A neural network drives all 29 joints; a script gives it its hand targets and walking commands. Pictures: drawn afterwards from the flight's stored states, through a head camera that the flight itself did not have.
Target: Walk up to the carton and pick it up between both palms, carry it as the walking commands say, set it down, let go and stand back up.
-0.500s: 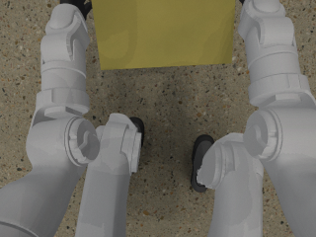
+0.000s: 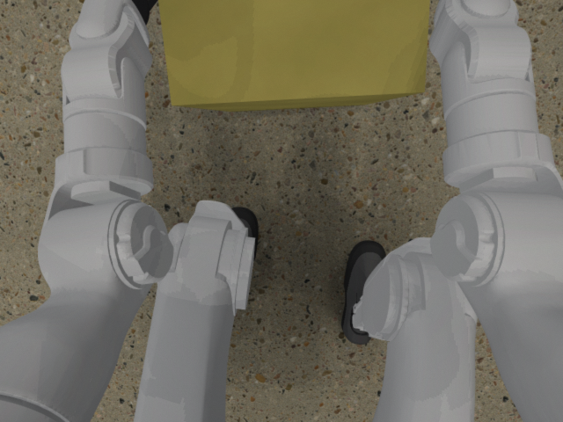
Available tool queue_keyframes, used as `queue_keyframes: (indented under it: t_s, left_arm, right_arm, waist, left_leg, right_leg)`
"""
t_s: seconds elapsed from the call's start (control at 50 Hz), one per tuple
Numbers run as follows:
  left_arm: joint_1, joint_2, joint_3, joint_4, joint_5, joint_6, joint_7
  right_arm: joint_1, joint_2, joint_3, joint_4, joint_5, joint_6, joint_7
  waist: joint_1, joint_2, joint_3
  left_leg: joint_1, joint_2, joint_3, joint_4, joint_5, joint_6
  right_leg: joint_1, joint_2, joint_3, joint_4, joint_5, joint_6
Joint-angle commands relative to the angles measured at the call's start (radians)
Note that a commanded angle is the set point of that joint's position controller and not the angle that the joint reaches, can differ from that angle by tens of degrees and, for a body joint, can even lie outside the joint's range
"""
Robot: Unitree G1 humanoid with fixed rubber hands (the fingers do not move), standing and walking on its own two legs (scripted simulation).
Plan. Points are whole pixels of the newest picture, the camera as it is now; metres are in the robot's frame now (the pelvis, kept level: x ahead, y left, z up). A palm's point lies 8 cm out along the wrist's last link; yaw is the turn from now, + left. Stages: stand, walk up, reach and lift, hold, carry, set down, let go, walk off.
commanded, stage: set down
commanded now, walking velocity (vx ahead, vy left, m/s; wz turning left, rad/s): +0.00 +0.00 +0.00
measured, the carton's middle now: out of the picture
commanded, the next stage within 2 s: none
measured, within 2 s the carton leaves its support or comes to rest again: neither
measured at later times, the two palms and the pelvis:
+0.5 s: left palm out of the picture +0.52 +0.26 -0.15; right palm out of the picture +0.59 -0.06 -0.15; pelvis +0.00 +0.00 +0.00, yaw +0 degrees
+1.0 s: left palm out of the picture +0.51 +0.26 -0.15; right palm out of the picture +0.59 -0.07 -0.15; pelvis +0.00 +0.00 +0.00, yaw +0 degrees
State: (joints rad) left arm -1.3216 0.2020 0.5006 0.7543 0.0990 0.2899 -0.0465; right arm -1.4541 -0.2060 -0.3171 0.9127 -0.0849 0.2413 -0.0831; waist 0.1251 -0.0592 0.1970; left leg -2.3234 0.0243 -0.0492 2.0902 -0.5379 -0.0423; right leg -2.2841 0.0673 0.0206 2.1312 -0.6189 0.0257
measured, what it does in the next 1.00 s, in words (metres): stands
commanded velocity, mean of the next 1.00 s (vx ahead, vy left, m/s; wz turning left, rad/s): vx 0.00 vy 0.00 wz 0.00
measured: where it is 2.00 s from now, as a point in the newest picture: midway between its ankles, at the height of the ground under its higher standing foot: (296, 291)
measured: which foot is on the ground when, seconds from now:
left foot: down 0.00-1.00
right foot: down 0.00-1.00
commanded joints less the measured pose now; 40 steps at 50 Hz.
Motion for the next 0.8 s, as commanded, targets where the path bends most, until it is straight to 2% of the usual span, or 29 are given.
queue_keyframes:
  t_s: [0.0,0.3,0.62,0.78]
  left_arm:
    - [-0.402,-0.796,-0.4,0.018,-0.092,0.003,-0.25]
    - [-0.338,-0.766,-0.359,0.072,-0.062,0.0,-0.25]
    - [-0.332,-0.702,-0.309,0.107,-0.033,-0.002,-0.241]
    - [-0.299,-0.581,-0.265,0.114,-0.022,-0.025,-0.203]
  right_arm:
    - [-0.296,0.884,0.335,0.072,0.068,0.027,0.243]
    - [-0.218,0.847,0.29,0.129,0.025,0.032,0.248]
    - [-0.216,0.777,0.252,0.149,-0.007,0.033,0.244]
    - [-0.206,0.643,0.228,0.156,-0.007,0.012,0.213]
  waist:
    - [0.058,-0.041,-0.973]
    - [0.047,-0.043,-0.88]
    - [0.04,-0.041,-0.814]
    - [0.05,-0.04,-0.825]
  left_leg:
    - [0.605,-0.099,0.137,-0.136,0.336,0.004]
    - [0.564,-0.098,0.135,-0.128,0.3,0.002]
    - [0.547,-0.093,0.133,-0.123,0.247,-0.003]
    - [0.564,-0.086,0.136,-0.12,0.253,-0.014]
  right_leg:
    - [0.455,0.103,-0.09,-0.18,0.282,-0.023]
    - [0.417,0.099,-0.086,-0.171,0.258,-0.019]
    - [0.408,0.092,-0.082,-0.17,0.205,-0.014]
    - [0.429,0.083,-0.088,-0.167,0.205,-0.004]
